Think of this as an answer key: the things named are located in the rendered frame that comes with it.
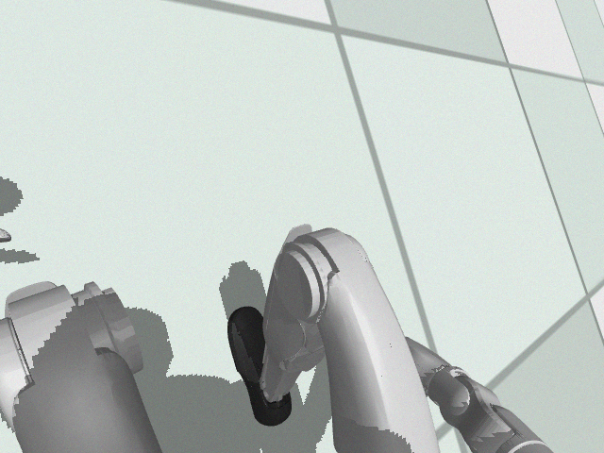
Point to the right robot arm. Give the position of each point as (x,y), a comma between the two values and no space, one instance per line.
(476,412)

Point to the right robot hand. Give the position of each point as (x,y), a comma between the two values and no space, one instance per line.
(427,362)

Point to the right robot foot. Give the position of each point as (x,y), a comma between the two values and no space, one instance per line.
(246,341)

